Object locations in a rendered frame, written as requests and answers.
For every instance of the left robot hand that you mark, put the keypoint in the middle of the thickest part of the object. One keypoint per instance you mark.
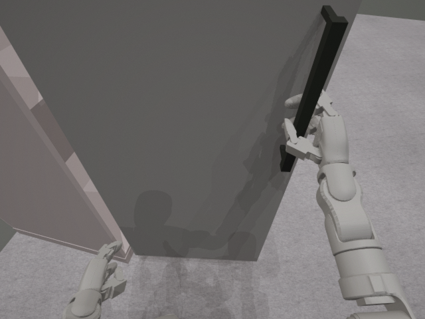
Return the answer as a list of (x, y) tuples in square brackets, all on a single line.
[(98, 271)]

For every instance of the robot left forearm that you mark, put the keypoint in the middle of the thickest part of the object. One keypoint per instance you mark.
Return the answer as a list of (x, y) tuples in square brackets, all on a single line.
[(85, 304)]

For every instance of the right robot hand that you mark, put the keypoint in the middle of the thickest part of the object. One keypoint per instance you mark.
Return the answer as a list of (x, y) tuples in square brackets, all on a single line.
[(329, 131)]

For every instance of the robot right forearm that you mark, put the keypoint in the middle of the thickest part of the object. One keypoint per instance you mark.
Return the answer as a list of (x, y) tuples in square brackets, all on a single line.
[(364, 271)]

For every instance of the handle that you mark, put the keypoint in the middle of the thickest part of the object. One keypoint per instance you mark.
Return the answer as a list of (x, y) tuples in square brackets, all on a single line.
[(331, 39)]

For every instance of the fridge door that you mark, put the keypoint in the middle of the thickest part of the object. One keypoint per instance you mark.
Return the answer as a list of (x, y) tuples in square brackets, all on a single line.
[(175, 108)]

